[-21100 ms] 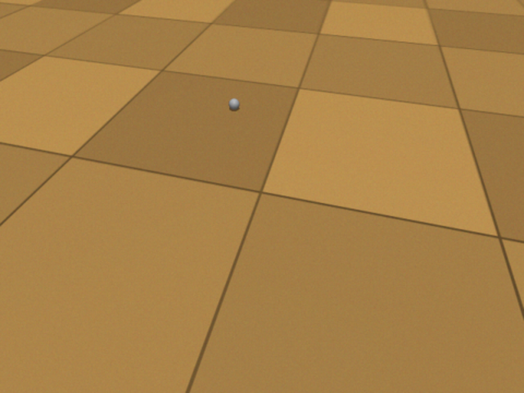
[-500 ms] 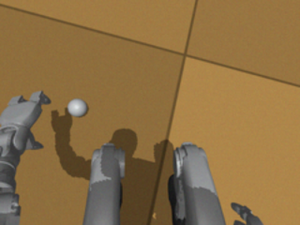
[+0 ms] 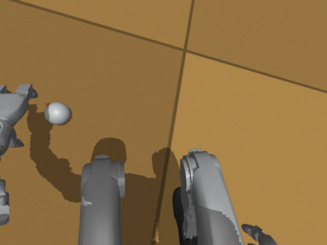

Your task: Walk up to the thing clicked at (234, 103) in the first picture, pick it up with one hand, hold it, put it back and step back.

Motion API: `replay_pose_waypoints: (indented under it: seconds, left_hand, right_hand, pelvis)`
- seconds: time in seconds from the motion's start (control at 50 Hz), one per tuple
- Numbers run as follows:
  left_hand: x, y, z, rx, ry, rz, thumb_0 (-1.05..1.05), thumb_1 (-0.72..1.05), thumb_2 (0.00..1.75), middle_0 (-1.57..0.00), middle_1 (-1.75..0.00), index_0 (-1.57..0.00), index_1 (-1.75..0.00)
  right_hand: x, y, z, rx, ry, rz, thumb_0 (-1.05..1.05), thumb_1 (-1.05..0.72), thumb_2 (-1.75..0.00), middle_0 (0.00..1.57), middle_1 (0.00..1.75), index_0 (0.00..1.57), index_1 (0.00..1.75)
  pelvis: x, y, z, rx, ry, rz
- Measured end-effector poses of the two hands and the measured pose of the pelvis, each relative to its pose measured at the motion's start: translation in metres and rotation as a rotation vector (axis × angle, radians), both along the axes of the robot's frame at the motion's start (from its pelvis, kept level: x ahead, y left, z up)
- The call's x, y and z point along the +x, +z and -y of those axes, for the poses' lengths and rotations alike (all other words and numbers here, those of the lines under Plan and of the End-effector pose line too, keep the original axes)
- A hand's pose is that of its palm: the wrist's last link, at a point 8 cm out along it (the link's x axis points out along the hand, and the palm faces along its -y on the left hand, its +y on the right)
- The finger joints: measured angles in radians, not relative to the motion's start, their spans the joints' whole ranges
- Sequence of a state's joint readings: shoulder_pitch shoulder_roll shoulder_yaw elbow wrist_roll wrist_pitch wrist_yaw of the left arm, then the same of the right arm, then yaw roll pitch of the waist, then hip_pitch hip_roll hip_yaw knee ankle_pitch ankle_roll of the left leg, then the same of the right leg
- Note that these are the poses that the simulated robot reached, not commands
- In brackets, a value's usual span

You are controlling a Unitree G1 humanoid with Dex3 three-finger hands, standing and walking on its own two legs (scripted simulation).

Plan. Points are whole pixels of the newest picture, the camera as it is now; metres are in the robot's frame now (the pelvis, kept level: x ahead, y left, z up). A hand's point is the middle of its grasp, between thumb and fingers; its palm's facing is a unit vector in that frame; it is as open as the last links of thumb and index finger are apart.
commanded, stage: rise first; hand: left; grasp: from above
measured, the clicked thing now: (57, 113) +0.49 +0.31 -0.31
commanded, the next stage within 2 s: approach in 0.44 s
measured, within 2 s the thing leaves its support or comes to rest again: neither
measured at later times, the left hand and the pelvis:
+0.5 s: hand (26, 117) +0.43 +0.35 -0.18, palm faces -0.46 -0.09 -0.89, open 14.1 cm; pelvis +0.01 +0.00 -0.02, yaw -1 degrees
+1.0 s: hand (59, 90) +0.52 +0.28 -0.18, palm faces -0.35 -0.04 -0.94, open 14.0 cm; pelvis +0.01 +0.00 -0.02, yaw -2 degrees
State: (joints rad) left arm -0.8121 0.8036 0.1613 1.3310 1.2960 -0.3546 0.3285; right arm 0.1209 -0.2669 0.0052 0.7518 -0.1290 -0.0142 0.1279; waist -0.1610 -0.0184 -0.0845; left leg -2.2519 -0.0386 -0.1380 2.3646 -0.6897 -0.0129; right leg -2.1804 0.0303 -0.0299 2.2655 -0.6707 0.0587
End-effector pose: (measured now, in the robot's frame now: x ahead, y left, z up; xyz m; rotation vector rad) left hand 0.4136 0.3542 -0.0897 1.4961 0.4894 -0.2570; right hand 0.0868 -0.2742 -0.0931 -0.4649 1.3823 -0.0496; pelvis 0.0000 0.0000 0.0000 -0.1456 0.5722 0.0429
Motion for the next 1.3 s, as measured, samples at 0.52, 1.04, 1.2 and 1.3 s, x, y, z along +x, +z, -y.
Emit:
replay_pose_waypoints:
  seconds: [0.52,1.04,1.2,1.3]
  left_hand:
    - [0.027,-0.034,0.006,-0.005,0.022,-0.003,0.0,-0.52,0.99,-0.09,-1.02,-0.09,-1.01]
    - [0.109,-0.023,0.079,0.028,-0.013,0.105,0.0,-0.51,0.97,-0.09,-1.07,-0.1,-1.05]
    - [0.091,-0.018,0.06,0.033,0.058,-0.052,0.0,-0.51,0.96,-0.09,-1.07,-0.1,-1.05]
    - [0.057,-0.036,0.04,-0.017,0.045,-0.127,0.0,-0.5,0.95,-0.09,-1.07,-0.11,-1.05]
  right_hand:
    - [-0.016,-0.013,0.001,0.002,0.008,-0.087,0.0,-0.91,-0.9,0.2,0.3,0.21,0.3]
    - [-0.045,0.001,-0.005,-0.003,-0.088,-0.084,0.0,-0.92,-0.89,0.2,0.3,0.21,0.3]
    - [-0.066,0.007,-0.009,0.039,-0.123,-0.128,0.0,-0.92,-0.89,0.2,0.3,0.21,0.3]
    - [-0.067,0.005,-0.006,0.036,-0.069,-0.167,0.0,-0.92,-0.89,0.2,0.3,0.21,0.3]
  pelvis:
    - [0.008,-0.017,0.001,-0.012,-0.015,-0.015]
    - [0.01,-0.013,0.0,-0.017,-0.028,-0.049]
    - [0.007,-0.002,0.001,-0.008,-0.026,-0.037]
    - [0.004,-0.005,0.003,-0.008,-0.023,-0.015]
